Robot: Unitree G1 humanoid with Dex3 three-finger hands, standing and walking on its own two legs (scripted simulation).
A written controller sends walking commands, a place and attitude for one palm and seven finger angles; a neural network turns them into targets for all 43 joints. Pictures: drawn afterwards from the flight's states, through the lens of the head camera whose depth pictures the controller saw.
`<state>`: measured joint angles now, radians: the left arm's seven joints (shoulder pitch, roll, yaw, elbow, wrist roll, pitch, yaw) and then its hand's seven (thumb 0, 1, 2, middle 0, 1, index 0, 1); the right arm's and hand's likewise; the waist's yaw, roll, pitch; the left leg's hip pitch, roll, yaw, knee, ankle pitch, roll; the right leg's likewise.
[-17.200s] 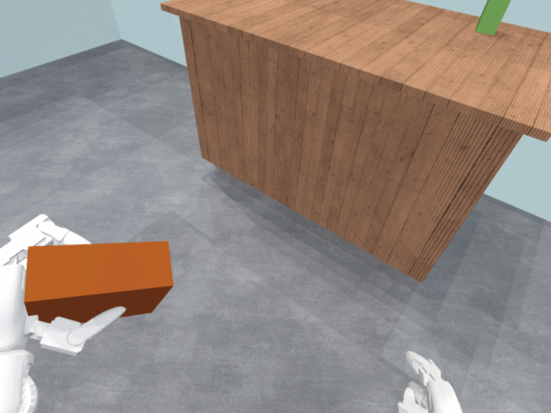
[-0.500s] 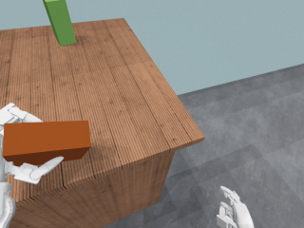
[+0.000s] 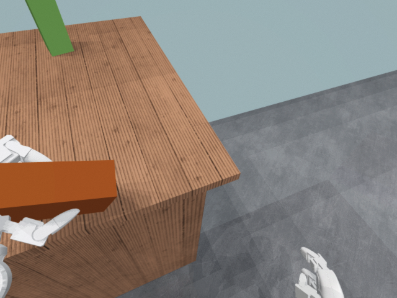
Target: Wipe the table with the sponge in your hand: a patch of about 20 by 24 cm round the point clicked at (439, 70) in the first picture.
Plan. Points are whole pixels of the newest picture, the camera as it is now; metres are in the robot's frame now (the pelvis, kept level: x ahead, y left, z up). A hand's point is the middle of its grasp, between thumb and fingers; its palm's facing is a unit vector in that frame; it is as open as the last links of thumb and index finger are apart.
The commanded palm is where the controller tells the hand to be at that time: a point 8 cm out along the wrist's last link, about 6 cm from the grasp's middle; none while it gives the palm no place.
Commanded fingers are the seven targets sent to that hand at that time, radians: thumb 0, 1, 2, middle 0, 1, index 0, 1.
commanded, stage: shuffle to correct the standing spot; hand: left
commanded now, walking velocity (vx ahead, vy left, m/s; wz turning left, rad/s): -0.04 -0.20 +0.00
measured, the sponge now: (78, 190) +0.24 +0.20 +0.15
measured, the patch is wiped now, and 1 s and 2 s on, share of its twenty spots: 0.00 0.00 0.00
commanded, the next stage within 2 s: come to a stop and stand still in 1.82 s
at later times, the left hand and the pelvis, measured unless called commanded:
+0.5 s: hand (44, 192) +0.22 +0.24 +0.17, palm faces +0.38 -0.85 -0.38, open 9.7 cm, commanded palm +0.16 +0.27 +0.18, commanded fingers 0.00 0.10 1.30 -1.20 -1.60 -1.20 -1.60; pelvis +0.00 -0.01 +0.00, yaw +1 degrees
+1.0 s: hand (42, 195) +0.22 +0.24 +0.17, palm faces +0.36 -0.86 -0.36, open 9.7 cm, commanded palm +0.16 +0.28 +0.18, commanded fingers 0.00 0.10 1.30 -1.20 -1.60 -1.20 -1.60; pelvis +0.00 +0.00 +0.00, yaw +0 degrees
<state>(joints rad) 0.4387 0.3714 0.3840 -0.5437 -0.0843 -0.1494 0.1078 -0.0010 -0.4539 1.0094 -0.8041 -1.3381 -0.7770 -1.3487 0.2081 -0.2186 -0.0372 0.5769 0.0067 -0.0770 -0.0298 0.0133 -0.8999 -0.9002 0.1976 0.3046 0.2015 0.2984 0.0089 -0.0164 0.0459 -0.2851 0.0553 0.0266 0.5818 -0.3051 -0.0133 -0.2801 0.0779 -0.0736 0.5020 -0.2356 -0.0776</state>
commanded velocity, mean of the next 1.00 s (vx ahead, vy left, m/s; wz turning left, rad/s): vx -0.06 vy -0.19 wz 0.00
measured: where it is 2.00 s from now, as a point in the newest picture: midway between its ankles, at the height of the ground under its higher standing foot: outside the picture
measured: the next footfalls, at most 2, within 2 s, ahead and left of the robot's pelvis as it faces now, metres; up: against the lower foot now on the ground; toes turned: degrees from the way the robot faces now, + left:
none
